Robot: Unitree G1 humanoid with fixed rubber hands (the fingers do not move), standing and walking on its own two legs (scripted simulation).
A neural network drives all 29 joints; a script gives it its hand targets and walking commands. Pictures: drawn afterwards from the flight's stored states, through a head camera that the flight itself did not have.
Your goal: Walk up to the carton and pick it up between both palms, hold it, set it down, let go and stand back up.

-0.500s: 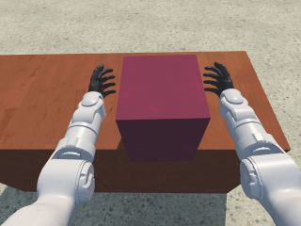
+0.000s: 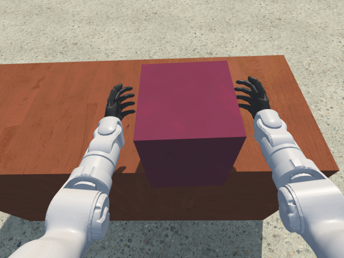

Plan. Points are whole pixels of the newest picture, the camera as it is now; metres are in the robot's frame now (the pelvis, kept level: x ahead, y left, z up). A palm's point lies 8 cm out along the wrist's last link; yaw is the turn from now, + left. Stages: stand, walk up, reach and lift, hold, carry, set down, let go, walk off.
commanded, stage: reach and lift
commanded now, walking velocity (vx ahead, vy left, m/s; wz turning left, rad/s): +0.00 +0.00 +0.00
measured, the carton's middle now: (185, 129) +0.42 -0.02 +0.02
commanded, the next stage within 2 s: none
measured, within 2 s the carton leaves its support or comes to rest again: leaves its support in 1.34 s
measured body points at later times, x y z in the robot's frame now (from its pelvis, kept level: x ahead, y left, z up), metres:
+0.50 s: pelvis -0.01 +0.00 +0.00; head +0.08 -0.01 +0.44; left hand +0.45 +0.14 +0.06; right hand +0.45 -0.16 +0.06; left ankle -0.01 +0.12 -0.75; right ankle -0.01 -0.13 -0.75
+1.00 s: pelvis +0.02 -0.01 +0.00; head +0.08 -0.02 +0.45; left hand +0.44 +0.13 +0.06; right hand +0.44 -0.16 +0.06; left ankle -0.01 +0.12 -0.75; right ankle -0.01 -0.13 -0.75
